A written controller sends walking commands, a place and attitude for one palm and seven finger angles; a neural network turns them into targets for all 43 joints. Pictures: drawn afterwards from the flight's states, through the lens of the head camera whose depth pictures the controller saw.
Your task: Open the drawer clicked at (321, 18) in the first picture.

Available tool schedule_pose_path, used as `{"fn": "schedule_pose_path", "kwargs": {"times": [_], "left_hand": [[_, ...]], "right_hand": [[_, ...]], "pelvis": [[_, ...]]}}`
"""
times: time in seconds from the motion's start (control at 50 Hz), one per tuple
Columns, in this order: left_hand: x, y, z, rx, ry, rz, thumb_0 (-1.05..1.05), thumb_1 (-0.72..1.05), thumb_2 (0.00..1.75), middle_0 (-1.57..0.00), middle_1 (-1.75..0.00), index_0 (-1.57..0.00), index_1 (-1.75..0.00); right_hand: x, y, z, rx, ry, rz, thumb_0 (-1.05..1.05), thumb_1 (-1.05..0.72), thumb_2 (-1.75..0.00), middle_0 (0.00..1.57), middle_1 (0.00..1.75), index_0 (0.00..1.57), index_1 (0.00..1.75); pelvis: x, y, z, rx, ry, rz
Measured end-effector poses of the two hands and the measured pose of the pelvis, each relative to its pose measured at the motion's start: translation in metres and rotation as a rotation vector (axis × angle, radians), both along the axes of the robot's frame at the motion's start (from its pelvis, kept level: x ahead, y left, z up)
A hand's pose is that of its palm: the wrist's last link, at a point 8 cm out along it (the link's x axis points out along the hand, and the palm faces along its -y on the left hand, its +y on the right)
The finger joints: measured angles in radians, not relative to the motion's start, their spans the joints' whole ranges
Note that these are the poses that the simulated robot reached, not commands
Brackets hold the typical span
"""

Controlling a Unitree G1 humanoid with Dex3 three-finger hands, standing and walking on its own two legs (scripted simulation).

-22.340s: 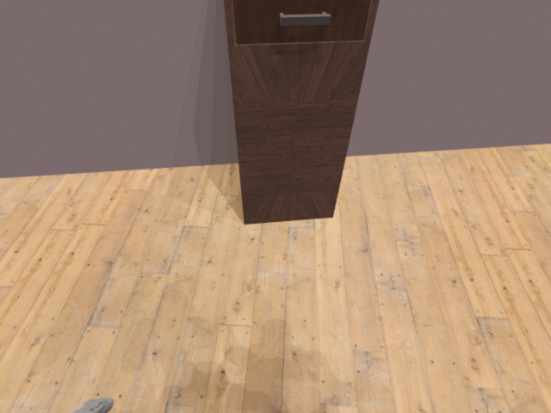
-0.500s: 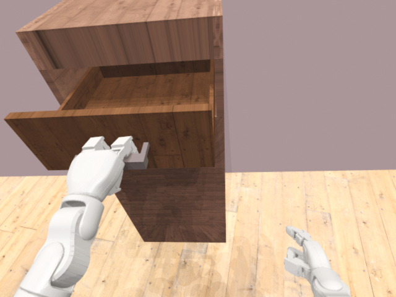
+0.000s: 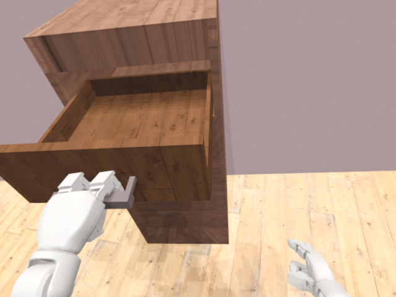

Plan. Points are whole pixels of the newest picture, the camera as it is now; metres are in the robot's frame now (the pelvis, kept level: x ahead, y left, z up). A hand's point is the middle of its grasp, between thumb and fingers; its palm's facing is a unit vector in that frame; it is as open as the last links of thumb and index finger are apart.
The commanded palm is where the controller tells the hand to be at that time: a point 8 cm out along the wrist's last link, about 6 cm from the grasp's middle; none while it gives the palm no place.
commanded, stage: pull the drawer open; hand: left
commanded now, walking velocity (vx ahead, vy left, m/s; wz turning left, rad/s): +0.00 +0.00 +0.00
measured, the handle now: (95, 191) +0.25 +0.21 +0.15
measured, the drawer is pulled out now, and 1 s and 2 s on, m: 0.28 0.30 0.29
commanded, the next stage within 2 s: open the thumb to release the handle in 0.32 s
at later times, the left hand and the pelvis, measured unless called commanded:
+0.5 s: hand (80, 234) +0.18 +0.22 +0.13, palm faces +0.12 -0.02 -0.99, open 5.7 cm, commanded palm +0.14 +0.22 +0.18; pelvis -0.02 -0.01 +0.00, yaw +1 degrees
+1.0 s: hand (78, 233) +0.18 +0.22 +0.13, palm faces +0.13 -0.08 -0.99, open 13.0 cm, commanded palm +0.15 +0.21 +0.18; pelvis -0.03 +0.00 +0.00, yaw +2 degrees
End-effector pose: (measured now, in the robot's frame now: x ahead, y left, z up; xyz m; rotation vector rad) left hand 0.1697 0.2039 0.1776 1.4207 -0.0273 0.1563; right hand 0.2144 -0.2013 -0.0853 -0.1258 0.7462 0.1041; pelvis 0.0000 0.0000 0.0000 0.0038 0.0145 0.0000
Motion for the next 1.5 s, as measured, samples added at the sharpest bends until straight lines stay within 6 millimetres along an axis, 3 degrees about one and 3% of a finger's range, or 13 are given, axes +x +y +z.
{"fn": "schedule_pose_path", "kwargs": {"times": [0.16,0.42,0.52,0.56,0.68,0.9,1.0,1.32,1.5], "left_hand": [[-0.026,-0.003,-0.001,0.010,-0.009,0.007,0.03,0.73,0.78,-0.29,-1.35,-0.40,-1.33],[-0.026,-0.003,-0.001,0.021,-0.009,0.004,0.03,0.73,0.79,-0.30,-1.35,-0.38,-1.31],[-0.014,0.019,-0.001,0.126,0.006,0.025,0.01,0.71,0.80,-0.34,-1.34,-0.39,-1.32],[-0.013,0.019,0.001,0.123,0.014,0.008,0.01,0.69,0.80,-0.35,-1.33,-0.40,-1.32],[-0.018,0.019,0.007,0.059,0.019,-0.002,0.01,0.47,0.71,-0.37,-1.31,-0.39,-1.30],[-0.018,0.020,0.000,0.060,-0.004,-0.012,0.00,-0.18,0.44,-0.34,-1.25,-0.34,-1.23],[-0.017,0.021,0.000,0.066,-0.005,-0.021,0.00,-0.37,0.36,-0.35,-1.24,-0.34,-1.22],[-0.009,0.015,0.001,0.059,-0.024,-0.009,0.00,-0.49,0.30,-0.39,-1.26,-0.36,-1.27],[-0.001,0.017,0.009,0.087,0.023,-0.031,0.00,-0.49,0.30,-0.41,-1.26,-0.37,-1.26]], "right_hand": [[-0.007,-0.012,0.008,-0.016,-0.052,-0.020,0.02,-0.90,-0.90,0.20,0.30,0.20,0.30],[-0.012,-0.004,0.009,-0.010,-0.073,-0.011,0.02,-0.90,-0.90,0.20,0.30,0.20,0.30],[-0.014,0.004,0.000,-0.035,-0.028,0.014,0.02,-0.90,-0.90,0.20,0.30,0.20,0.30],[-0.016,0.006,-0.002,-0.031,-0.020,0.015,0.02,-0.90,-0.90,0.20,0.30,0.20,0.30],[-0.017,0.009,-0.002,-0.020,-0.036,0.009,0.02,-0.90,-0.90,0.20,0.30,0.20,0.30],[-0.020,0.007,-0.001,-0.058,-0.030,0.022,0.02,-0.90,-0.90,0.20,0.30,0.20,0.30],[-0.020,0.011,0.002,-0.056,-0.033,0.021,0.02,-0.90,-0.90,0.20,0.30,0.20,0.30],[-0.026,0.030,0.005,-0.038,-0.033,0.069,0.02,-0.90,-0.90,0.20,0.30,0.20,0.30],[-0.034,0.025,0.007,-0.027,-0.051,0.040,0.02,-0.90,-0.90,0.20,0.30,0.21,0.30]], "pelvis": [[-0.010,-0.004,-0.002,0.002,-0.014,-0.004],[-0.018,-0.006,-0.001,0.002,-0.032,0.000],[-0.023,-0.008,0.000,0.004,-0.044,0.019],[-0.024,-0.009,0.001,0.004,-0.045,0.024],[-0.023,-0.006,0.002,0.004,-0.040,0.026],[-0.029,-0.003,0.002,0.003,-0.038,0.036],[-0.031,-0.002,0.002,0.003,-0.045,0.037],[-0.046,-0.002,0.004,0.005,-0.070,0.050],[-0.050,-0.004,0.005,0.007,-0.086,0.042]]}}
